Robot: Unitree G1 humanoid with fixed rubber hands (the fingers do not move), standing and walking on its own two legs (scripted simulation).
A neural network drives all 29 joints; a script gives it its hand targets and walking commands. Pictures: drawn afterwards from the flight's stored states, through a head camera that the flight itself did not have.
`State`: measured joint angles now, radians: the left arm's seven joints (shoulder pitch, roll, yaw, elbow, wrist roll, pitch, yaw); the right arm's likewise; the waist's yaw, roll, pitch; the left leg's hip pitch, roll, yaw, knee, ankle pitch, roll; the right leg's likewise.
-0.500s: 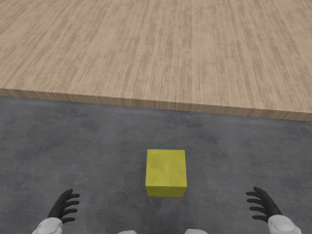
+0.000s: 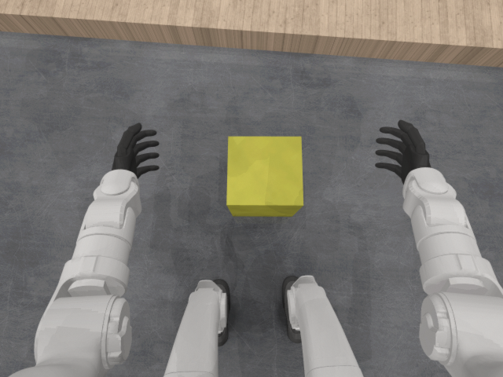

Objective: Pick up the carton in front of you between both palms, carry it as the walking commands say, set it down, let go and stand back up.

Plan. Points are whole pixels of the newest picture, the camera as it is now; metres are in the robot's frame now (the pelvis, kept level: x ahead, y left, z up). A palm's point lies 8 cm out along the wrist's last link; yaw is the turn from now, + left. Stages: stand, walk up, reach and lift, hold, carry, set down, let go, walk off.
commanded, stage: reach and lift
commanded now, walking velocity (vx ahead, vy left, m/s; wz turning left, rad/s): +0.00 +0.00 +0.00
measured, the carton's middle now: (263, 180) +0.52 -0.04 -0.56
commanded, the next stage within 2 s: none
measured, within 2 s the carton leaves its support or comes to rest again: neither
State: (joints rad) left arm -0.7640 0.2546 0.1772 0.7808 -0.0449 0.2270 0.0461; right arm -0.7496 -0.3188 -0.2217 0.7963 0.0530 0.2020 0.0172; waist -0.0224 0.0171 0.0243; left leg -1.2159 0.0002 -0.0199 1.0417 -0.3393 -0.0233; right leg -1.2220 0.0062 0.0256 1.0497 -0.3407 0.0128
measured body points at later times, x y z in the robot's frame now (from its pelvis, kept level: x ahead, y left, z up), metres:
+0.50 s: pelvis +0.01 +0.00 -0.05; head +0.35 -0.01 +0.25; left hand +0.55 +0.16 -0.18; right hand +0.54 -0.22 -0.18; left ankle +0.07 +0.13 -0.65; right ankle +0.07 -0.12 -0.65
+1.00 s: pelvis -0.04 +0.00 -0.26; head +0.33 -0.01 -0.01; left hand +0.54 +0.16 -0.42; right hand +0.52 -0.23 -0.42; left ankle +0.07 +0.13 -0.65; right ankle +0.07 -0.12 -0.65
